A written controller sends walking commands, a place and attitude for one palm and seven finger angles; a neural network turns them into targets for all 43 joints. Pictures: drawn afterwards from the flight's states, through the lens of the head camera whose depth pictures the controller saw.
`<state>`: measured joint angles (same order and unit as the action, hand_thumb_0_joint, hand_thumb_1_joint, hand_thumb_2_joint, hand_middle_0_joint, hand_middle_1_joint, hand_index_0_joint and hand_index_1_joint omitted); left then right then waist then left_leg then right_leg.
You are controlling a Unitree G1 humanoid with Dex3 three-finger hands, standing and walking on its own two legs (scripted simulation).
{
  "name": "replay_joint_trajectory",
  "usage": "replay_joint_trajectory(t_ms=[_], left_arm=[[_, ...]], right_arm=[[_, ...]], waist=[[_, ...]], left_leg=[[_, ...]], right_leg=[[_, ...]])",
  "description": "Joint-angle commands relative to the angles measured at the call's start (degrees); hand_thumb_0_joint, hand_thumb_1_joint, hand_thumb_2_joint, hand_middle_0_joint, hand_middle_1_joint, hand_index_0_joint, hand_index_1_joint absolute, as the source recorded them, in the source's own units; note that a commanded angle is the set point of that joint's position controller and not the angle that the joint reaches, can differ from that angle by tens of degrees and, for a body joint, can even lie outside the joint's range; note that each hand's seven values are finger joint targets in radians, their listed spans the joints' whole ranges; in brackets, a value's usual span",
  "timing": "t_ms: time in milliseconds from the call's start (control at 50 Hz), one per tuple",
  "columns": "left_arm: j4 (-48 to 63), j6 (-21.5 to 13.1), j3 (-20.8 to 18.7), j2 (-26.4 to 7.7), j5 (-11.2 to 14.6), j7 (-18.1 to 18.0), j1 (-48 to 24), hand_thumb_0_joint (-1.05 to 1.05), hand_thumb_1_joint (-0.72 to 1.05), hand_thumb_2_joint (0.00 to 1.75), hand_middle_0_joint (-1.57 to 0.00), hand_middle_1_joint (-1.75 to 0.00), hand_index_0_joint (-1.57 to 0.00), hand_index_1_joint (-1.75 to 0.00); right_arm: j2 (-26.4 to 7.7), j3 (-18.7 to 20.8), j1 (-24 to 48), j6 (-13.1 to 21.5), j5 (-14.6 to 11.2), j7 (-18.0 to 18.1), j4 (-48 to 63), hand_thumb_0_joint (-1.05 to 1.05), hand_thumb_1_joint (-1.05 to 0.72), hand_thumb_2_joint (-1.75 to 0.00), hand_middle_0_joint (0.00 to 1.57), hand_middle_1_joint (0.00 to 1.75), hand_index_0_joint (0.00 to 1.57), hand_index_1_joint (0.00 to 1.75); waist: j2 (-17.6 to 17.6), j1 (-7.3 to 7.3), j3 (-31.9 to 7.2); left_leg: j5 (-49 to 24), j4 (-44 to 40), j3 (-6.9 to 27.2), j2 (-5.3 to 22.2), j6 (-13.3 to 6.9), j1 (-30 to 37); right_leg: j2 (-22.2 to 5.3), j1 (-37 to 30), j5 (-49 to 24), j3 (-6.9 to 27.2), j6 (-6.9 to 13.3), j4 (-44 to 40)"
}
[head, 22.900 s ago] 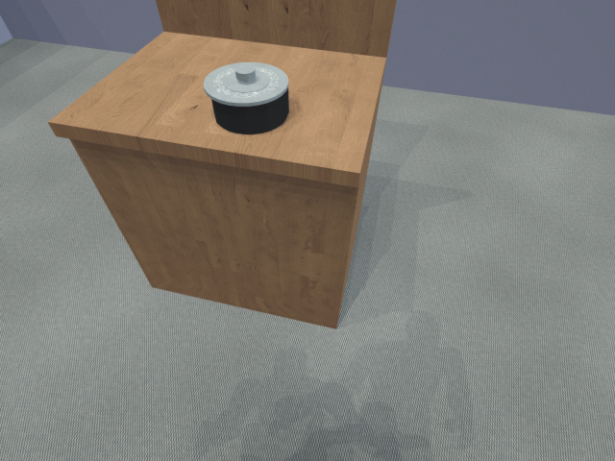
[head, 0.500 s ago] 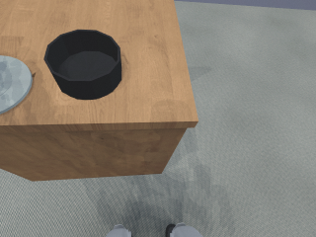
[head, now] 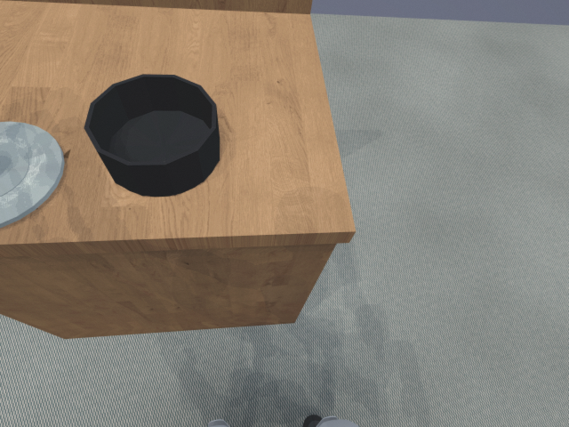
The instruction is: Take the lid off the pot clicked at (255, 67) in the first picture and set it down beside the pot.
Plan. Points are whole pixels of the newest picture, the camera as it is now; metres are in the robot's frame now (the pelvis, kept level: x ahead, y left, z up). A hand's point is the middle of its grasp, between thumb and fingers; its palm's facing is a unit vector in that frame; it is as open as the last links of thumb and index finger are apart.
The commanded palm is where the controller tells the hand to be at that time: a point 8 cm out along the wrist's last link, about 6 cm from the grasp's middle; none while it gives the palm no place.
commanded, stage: raise the empty hand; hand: left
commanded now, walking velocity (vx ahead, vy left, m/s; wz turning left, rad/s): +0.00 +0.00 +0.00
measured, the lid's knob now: out of the picture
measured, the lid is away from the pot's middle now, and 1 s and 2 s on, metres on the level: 0.24 0.24 0.24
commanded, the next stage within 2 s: draw the hand back to the body in 0.36 s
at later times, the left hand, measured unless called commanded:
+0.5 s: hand out of the picture +0.46 +0.38 +0.20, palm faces -0.36 -0.19 -0.92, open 11.0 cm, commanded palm +0.49 +0.38 +0.27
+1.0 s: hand out of the picture +0.43 +0.34 +0.20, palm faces -0.12 -0.39 -0.91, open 10.9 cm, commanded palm +0.40 +0.35 +0.26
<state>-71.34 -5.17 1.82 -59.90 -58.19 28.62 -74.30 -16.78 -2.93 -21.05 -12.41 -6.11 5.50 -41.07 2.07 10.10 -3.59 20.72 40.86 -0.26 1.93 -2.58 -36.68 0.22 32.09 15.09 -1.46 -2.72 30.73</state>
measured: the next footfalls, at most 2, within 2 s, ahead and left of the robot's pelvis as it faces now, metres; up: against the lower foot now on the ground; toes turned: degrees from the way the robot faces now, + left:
none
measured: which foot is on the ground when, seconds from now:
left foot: down 0.00-1.00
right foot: down 0.00-1.00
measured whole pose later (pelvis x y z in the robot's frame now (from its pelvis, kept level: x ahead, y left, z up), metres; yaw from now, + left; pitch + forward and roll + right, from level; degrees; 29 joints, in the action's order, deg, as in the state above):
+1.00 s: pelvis -0.01 -0.01 +0.01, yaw +2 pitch +9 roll -2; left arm -56.8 -3.9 -5.6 -52.0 -38.9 24.3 -58.2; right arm -16.1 -0.9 -17.7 -14.1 -5.9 3.1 -35.4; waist 2.3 4.6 -1.1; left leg 17.1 34.3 0.0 0.4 -2.0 -26.1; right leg -1.2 22.7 13.6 -1.8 -1.6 27.6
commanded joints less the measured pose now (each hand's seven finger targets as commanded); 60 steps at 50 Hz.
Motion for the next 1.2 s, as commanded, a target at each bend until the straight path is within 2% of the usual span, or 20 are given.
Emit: replay_joint_trajectory(t_ms=[0,20,60,100,180,200,320,380,440,520,580,700,920,940,980,1000,1040,1080,1140,1180], left_arm=[[11.8,0.5,-3.9,-18.4,0.0,-1.9,-23.9,0.0,0.06,0.51,-0.3,-0.95,-0.3,-0.95],[10.7,1.0,-1.6,-15.7,0.2,-1.5,-24.4,0.0,0.06,0.51,-0.3,-0.95,-0.3,-0.95],[12.2,1.3,-3.1,-17.6,0.3,-1.3,-25.1,0.0,0.06,0.51,-0.3,-0.95,-0.3,-0.95],[14.7,1.3,-3.0,-16.8,0.4,-1.1,-26.3,0.0,0.06,0.51,-0.3,-0.95,-0.3,-0.95],[14.0,2.0,-0.7,-13.2,1.3,-0.2,-26.0,0.0,0.06,0.51,-0.3,-0.95,-0.3,-0.95],[14.6,2.2,-2.0,-14.9,0.9,-0.3,-26.3,0.0,0.06,0.51,-0.3,-0.95,-0.3,-0.95],[8.1,3.2,0.9,-12.5,1.0,0.3,-22.5,0.0,0.06,0.51,-0.3,-0.95,-0.3,-0.95],[12.9,3.2,2.1,-11.0,1.3,0.3,-26.8,0.0,0.06,0.51,-0.3,-0.95,-0.3,-0.95],[14.2,3.3,0.9,-12.5,0.9,0.0,-29.2,0.0,0.06,0.51,-0.3,-0.95,-0.3,-0.95],[15.6,1.9,-3.2,-15.7,0.7,-0.7,-25.1,0.0,0.06,0.51,-0.3,-0.95,-0.3,-0.95],[17.1,1.4,-1.1,-11.3,1.8,-0.5,-22.0,0.0,0.06,0.51,-0.3,-0.95,-0.3,-0.95],[20.1,0.8,-7.1,-16.3,2.2,-1.2,-15.4,0.0,0.06,0.51,-0.3,-0.95,-0.3,-0.95],[29.0,0.8,-9.4,-13.5,4.7,-1.8,-6.8,0.0,0.06,0.51,-0.3,-0.95,-0.3,-0.95],[24.7,0.3,-17.3,0.5,37.5,-11.5,-12.4,0.0,0.06,0.51,-0.3,-0.95,-0.3,-0.95],[27.1,-0.5,-12.9,4.9,42.0,-18.0,-7.2,0.0,0.06,0.51,-0.3,-0.95,-0.3,-0.95],[26.6,-0.9,-18.1,1.5,46.0,-20.5,-4.7,0.0,0.06,0.51,-0.3,-0.95,-0.3,-0.95],[34.1,-2.0,-24.8,-3.2,49.4,-24.7,-2.8,0.0,0.06,0.51,-0.3,-0.95,-0.3,-0.95],[39.9,-2.5,-26.3,-1.5,52.9,-27.2,-0.2,0.0,0.1,0.53,-0.3,-0.91,-0.3,-0.91],[44.0,-2.1,-25.3,4.7,56.7,-30.1,5.8,0.0,0.16,0.56,-0.29,-0.86,-0.29,-0.86],[46.2,-1.8,-28.4,3.1,57.7,-31.6,8.8,0.0,0.2,0.58,-0.29,-0.83,-0.29,-0.83]], right_arm=[[-11.6,3.8,-8.6,-0.1,0.0,0.9,2.1,0.0,-0.9,-0.9,0.2,0.3,0.2,0.3],[-11.4,3.8,-8.4,-0.1,0.1,0.7,1.9,0.0,-0.9,-0.9,0.2,0.3,0.2,0.3],[-11.7,4.0,-8.5,-0.3,0.1,0.4,2.1,0.0,-0.9,-0.9,0.2,0.3,0.2,0.3],[-11.6,4.3,-8.5,-0.3,0.1,0.3,2.2,0.0,-0.9,-0.9,0.2,0.3,0.2,0.3],[-11.4,4.3,-8.0,-0.1,-0.2,-0.1,1.9,0.0,-0.9,-0.9,0.2,0.3,0.2,0.3],[-11.6,4.5,-8.1,-0.2,0.2,-0.3,1.8,0.0,-0.9,-0.9,0.2,0.3,0.2,0.3],[-11.4,3.7,-6.6,-0.3,-0.3,-0.2,2.2,0.0,-0.9,-0.9,0.2,0.3,0.2,0.3],[-11.6,3.9,-6.0,-0.2,-0.2,-0.2,2.2,0.0,-0.9,-0.9,0.2,0.3,0.2,0.3],[-11.5,4.3,-6.4,0.5,0.1,-0.1,2.1,0.0,-0.9,-0.9,0.2,0.3,0.2,0.3],[-11.3,4.4,-5.9,0.7,0.2,-0.2,3.0,0.0,-0.9,-0.9,0.2,0.3,0.2,0.3],[-10.9,4.7,-4.7,0.2,0.0,-0.6,3.6,0.0,-0.9,-0.9,0.2,0.3,0.2,0.3],[-10.8,4.8,-2.5,-1.3,0.3,-1.1,6.1,0.0,-0.9,-0.9,0.2,0.3,0.2,0.3],[-9.5,5.3,2.0,-2.7,0.5,-2.1,9.7,0.0,-0.9,-0.9,0.2,0.3,0.2,0.3],[-7.1,5.6,-5.6,0.8,0.3,-1.7,12.2,0.0,-0.9,-0.9,0.2,0.3,0.2,0.3],[-8.5,4.3,-0.4,2.8,0.3,-0.9,11.7,0.0,-0.9,-0.9,0.2,0.3,0.2,0.3],[-9.4,4.6,-1.1,3.9,1.0,-0.4,11.5,0.0,-0.9,-0.9,0.2,0.3,0.2,0.3],[-9.4,4.5,-0.3,5.7,1.5,-0.2,11.8,0.0,-0.9,-0.9,0.2,0.3,0.2,0.3],[-9.4,4.5,1.1,7.2,1.9,-0.5,11.8,0.0,-0.9,-0.9,0.2,0.3,0.2,0.3],[-8.7,4.6,2.9,9.4,2.3,-1.2,11.0,0.0,-0.9,-0.9,0.2,0.3,0.2,0.3],[-9.0,4.7,3.5,10.4,2.7,-1.4,10.1,0.0,-0.9,-0.9,0.2,0.3,0.2,0.3]], waist=[[10.2,-1.62,-26.1],[10.6,-1.01,-24.5],[10.2,-1.19,-24.9],[12.0,-1.54,-27.3],[11.7,-1.26,-24.9],[12.1,-1.52,-25.7],[5.8,-1.01,-19.1],[9.5,-1.33,-20.3],[10.4,-0.84,-22.7],[9.3,-2.39,-26.1],[10.2,-2.77,-24.2],[7.2,-4.22,-23.2],[7.3,-4.84,-21.7],[6.6,-2.81,-11.1],[5.8,-3.89,-10.2],[4.4,-4.72,-13.4],[4.4,-6.49,-20.3],[6.3,-7.16,-22.2],[10.3,-7.35,-18.2],[9.8,-8.17,-16.4]], left_leg=[[-39.9,-1.8,1.4,-2.1,0.8,25.1],[-39.3,-2.0,1.2,-2.0,0.8,24.9],[-38.8,-2.5,1.3,-2.0,0.7,25.2],[-44.3,-2.1,2.0,-1.6,1.3,28.9],[-45.4,-2.9,2.1,-1.4,1.7,29.6],[-45.2,-2.7,2.2,-1.4,1.5,30.2],[-34.1,-5.0,0.3,-1.9,0.1,22.9],[-33.4,-6.1,0.5,-1.8,0.4,25.0],[-34.5,-5.7,1.5,-1.9,0.3,27.9],[-36.5,-5.5,1.4,-2.3,0.2,28.1],[-37.4,-6.3,1.4,-2.2,0.7,28.5],[-34.7,-6.5,0.7,-2.9,-0.5,25.5],[-32.7,-8.0,1.7,-3.2,-0.9,27.2],[-23.0,-12.1,3.9,0.8,2.8,32.5],[-13.6,-16.4,8.7,2.2,3.3,34.5],[-11.7,-15.5,7.3,1.7,2.2,33.8],[-20.0,-13.8,4.3,0.4,1.7,34.0],[-26.2,-13.9,3.0,0.3,2.6,34.9],[-28.5,-15.0,1.8,0.7,3.2,35.1],[-30.4,-15.6,1.2,0.5,3.0,34.0]], right_leg=[[4.3,-5.6,-17.2,-2.7,3.2,-0.8],[4.3,-4.6,-16.8,-2.8,3.1,-1.2],[4.2,-5.6,-16.7,-2.7,3.1,-1.7],[4.3,-5.1,-17.6,-2.8,3.1,-1.6],[4.4,-4.5,-16.9,-3.4,3.3,-2.6],[4.3,-4.6,-17.0,-3.1,3.1,-2.6],[3.7,-7.0,-15.7,-2.8,3.0,-3.5],[3.5,-7.0,-14.8,-2.9,3.6,-4.0],[3.6,-6.2,-14.0,-2.7,3.4,-4.6],[3.5,-9.2,-15.6,-2.7,3.4,-3.7],[3.5,-8.6,-14.9,-3.1,3.8,-3.9],[3.1,-12.1,-16.5,-2.5,3.8,-3.3],[2.9,-12.3,-13.5,-2.9,4.3,-4.1],[1.4,-5.4,-9.1,-3.0,5.6,-5.2],[1.8,-5.9,-3.8,-2.0,5.7,-7.1],[1.1,-8.5,-4.5,-0.8,5.3,-7.4],[0.7,-15.7,-11.3,-0.5,5.3,-6.9],[0.9,-19.0,-14.5,-0.8,5.2,-7.2],[1.3,-20.0,-15.2,-0.7,4.9,-8.5],[1.5,-22.1,-17.2,-0.8,5.1,-9.1]])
